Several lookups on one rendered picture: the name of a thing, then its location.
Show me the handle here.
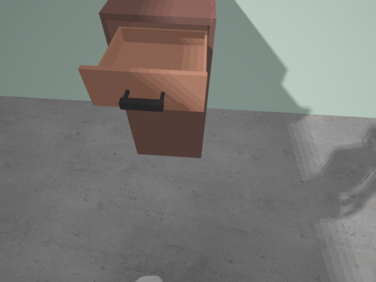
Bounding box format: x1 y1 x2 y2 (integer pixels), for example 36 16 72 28
119 90 165 112

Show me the drawer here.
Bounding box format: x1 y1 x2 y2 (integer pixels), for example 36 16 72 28
78 26 207 112

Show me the cabinet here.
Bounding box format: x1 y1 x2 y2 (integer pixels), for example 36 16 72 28
99 0 216 158

